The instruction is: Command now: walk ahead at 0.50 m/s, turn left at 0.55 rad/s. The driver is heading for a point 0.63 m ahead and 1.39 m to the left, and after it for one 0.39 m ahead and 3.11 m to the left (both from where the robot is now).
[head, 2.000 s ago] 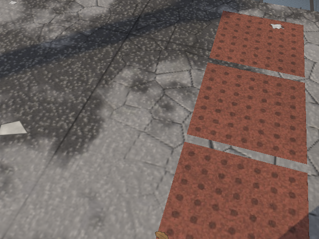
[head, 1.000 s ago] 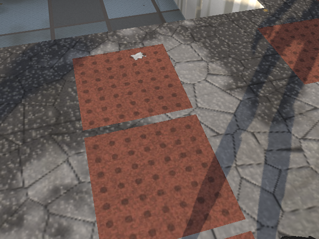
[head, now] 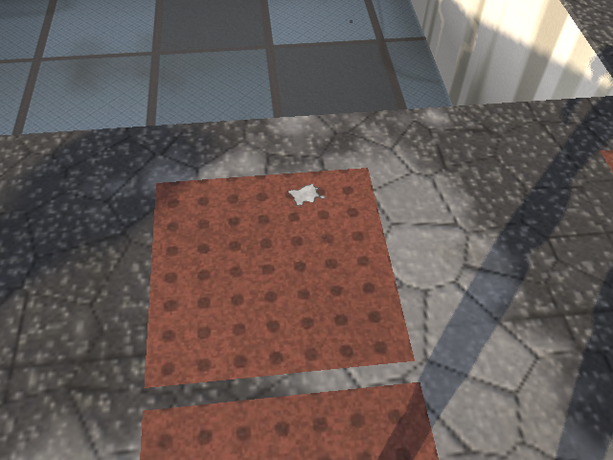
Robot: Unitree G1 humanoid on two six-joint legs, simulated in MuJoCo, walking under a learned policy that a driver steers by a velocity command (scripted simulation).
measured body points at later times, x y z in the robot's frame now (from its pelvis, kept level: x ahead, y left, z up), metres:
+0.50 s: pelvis +0.29 -0.01 +0.01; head +0.32 +0.00 +0.46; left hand +0.44 +0.29 -0.06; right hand +0.42 -0.28 -0.11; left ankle +0.11 +0.07 -0.67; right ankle +0.42 -0.09 -0.71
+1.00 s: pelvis +0.52 +0.12 +0.00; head +0.55 +0.16 +0.45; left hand +0.37 +0.38 -0.12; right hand +0.85 +0.06 -0.06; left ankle +0.56 +0.26 -0.71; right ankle +0.43 -0.09 -0.68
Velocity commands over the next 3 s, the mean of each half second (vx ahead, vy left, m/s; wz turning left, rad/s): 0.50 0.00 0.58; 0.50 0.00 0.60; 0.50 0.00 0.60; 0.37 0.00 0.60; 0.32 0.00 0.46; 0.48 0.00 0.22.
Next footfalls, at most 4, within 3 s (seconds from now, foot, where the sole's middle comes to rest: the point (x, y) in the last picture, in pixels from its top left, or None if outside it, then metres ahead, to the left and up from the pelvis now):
0.46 right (363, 451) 0.46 -0.08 -0.75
0.98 left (195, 382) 0.59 0.28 -0.75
1.44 right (197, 252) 0.94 0.32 -0.75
1.94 left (56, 288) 0.82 0.65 -0.75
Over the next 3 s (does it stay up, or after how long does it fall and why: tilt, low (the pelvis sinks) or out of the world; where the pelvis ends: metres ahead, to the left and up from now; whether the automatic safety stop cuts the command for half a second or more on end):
stays up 0.88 0.86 0.03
